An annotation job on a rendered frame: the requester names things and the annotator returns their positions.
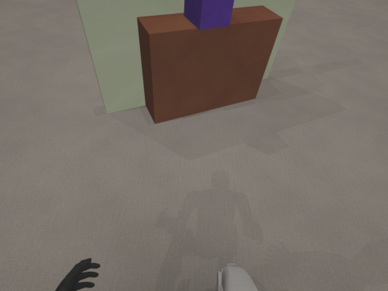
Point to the right robot thigh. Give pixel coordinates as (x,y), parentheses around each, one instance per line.
(234,279)

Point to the robot left hand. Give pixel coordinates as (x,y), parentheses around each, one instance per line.
(71,280)

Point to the carton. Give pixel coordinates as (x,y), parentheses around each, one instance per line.
(206,14)

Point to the pedestal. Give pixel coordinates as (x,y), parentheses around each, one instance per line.
(187,71)

